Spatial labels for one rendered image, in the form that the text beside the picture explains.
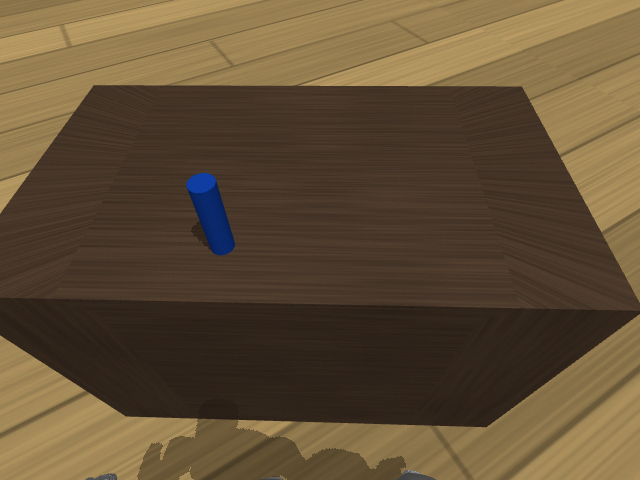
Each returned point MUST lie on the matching can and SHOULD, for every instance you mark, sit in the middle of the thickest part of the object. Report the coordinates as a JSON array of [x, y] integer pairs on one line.
[[206, 198]]

